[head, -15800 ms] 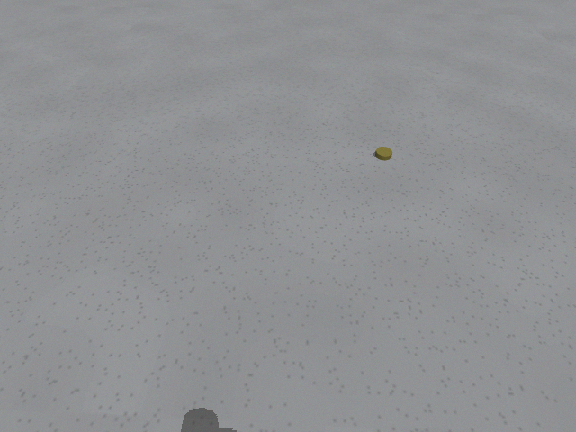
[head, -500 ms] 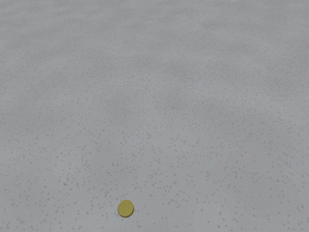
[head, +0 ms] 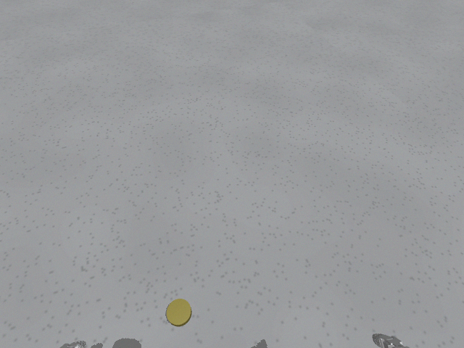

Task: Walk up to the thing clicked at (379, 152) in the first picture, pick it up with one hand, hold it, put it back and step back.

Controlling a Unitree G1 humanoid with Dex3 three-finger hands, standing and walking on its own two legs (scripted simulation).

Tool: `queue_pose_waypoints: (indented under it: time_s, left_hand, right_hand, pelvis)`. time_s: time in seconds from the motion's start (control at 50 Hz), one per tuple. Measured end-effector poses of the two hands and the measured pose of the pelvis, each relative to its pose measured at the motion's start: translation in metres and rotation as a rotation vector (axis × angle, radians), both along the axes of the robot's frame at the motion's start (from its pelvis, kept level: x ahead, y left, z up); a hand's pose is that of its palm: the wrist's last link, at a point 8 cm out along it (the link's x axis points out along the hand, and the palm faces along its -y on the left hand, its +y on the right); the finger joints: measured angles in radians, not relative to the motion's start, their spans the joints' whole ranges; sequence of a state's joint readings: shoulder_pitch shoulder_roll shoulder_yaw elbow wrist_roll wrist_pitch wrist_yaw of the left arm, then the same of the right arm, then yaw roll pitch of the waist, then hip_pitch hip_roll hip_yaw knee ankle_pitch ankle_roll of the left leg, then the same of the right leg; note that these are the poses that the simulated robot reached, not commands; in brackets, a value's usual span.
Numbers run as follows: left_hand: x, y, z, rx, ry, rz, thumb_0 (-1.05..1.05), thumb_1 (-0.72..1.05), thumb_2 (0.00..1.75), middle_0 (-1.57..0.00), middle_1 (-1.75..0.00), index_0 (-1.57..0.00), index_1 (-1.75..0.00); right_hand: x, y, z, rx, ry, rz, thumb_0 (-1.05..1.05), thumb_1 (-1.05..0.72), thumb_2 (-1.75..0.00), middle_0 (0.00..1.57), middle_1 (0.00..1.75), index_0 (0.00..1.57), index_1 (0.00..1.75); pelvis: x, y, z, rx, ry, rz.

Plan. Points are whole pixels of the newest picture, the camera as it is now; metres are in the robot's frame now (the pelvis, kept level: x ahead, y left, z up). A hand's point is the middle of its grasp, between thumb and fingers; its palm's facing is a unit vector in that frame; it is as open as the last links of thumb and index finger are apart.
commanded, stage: walk up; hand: left
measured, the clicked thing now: (179, 312) +0.35 +0.21 -0.75
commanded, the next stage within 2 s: none
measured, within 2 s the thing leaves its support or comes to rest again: neither
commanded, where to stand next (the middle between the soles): +0.01 +0.03 m, yaw +1 degrees
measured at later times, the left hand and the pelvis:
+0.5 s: hand out of the picture +0.06 +0.27 -0.14, palm faces -0.02 -0.93 -0.38, open 7.4 cm; pelvis -0.03 +0.01 +0.01, yaw +0 degrees
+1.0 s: hand out of the picture +0.03 +0.27 -0.14, palm faces +0.00 -0.93 -0.38, open 7.4 cm; pelvis -0.02 +0.01 +0.01, yaw +1 degrees
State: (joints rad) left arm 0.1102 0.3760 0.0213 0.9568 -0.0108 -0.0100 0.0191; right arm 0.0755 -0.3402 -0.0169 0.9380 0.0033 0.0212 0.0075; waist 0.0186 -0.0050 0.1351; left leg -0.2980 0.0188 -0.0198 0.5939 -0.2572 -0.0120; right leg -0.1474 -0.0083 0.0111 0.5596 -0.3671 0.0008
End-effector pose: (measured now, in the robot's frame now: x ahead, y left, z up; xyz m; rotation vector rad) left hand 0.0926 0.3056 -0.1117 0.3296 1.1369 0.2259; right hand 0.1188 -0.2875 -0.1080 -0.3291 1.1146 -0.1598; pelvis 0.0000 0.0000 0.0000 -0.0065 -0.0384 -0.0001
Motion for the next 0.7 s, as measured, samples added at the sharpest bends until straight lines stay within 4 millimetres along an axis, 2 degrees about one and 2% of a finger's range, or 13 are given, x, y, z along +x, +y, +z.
queue_pose_waypoints:
  time_s: [0.1,0.2,0.3,0.56,0.7]
  left_hand:
    - [-0.007,0.005,0.010,0.033,0.021,-0.006,0.01,0.90,0.90,-0.20,-0.30,-0.21,-0.30]
    - [-0.016,0.013,0.017,0.061,0.031,0.005,0.01,0.90,0.90,-0.20,-0.30,-0.21,-0.30]
    - [-0.028,0.014,0.018,0.059,0.040,0.010,0.01,0.90,0.90,-0.20,-0.30,-0.21,-0.30]
    - [-0.047,0.010,0.008,-0.006,0.071,-0.004,0.01,0.90,0.90,-0.20,-0.30,-0.21,-0.30]
    - [-0.059,0.010,0.004,-0.019,0.093,0.007,0.01,0.90,0.90,-0.20,-0.30,-0.21,-0.30]
  right_hand:
    - [0.019,-0.003,0.002,0.013,-0.057,0.002,0.00,-0.90,-0.90,0.21,0.30,0.20,0.30]
    - [0.015,-0.007,0.000,0.017,-0.050,0.003,0.00,-0.90,-0.90,0.20,0.30,0.20,0.30]
    - [-0.004,-0.009,-0.002,0.017,-0.011,-0.004,0.00,-0.90,-0.90,0.20,0.30,0.20,0.30]
    - [-0.070,-0.002,0.001,0.006,0.109,-0.057,0.00,-0.90,-0.90,0.20,0.30,0.20,0.30]
    - [-0.084,0.002,0.002,0.007,0.141,-0.065,0.00,-0.90,-0.90,0.20,0.30,0.20,0.30]
  pelvis:
    - [-0.001,0.001,0.001,0.005,0.000,0.005]
    - [-0.007,0.001,0.002,0.009,-0.009,0.007]
    - [-0.014,0.001,0.004,0.010,-0.018,0.010]
    - [-0.030,0.011,0.010,-0.004,-0.018,0.009]
    - [-0.033,0.012,0.012,-0.008,-0.003,0.014]
